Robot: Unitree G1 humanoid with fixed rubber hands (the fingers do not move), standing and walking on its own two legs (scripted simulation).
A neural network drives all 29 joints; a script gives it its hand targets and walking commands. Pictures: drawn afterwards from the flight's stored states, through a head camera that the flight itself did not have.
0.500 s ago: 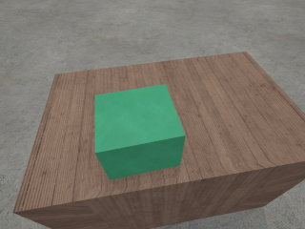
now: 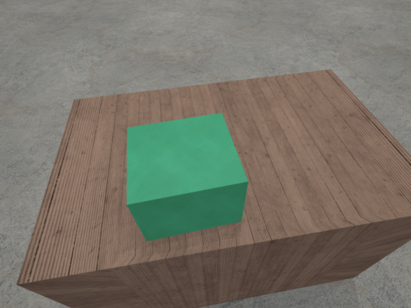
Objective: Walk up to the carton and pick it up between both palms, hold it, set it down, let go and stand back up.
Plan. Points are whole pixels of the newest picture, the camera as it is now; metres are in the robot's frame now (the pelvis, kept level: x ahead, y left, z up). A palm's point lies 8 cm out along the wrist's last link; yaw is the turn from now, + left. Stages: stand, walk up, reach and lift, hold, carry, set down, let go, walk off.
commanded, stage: stand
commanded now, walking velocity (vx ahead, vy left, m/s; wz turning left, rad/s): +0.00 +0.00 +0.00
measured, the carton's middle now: (185, 175) +0.45 +0.08 -0.03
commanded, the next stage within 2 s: none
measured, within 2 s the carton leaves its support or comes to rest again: neither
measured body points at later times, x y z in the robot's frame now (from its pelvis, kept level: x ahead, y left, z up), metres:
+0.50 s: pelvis +0.00 +0.00 +0.00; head +0.01 +0.00 +0.45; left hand +0.01 +0.21 -0.16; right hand -0.04 -0.21 -0.16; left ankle -0.04 +0.09 -0.74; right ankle +0.00 -0.14 -0.74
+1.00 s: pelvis +0.00 +0.00 +0.00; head +0.01 +0.00 +0.45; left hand -0.01 +0.21 -0.16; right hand -0.04 -0.21 -0.16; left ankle -0.04 +0.09 -0.74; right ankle +0.00 -0.14 -0.74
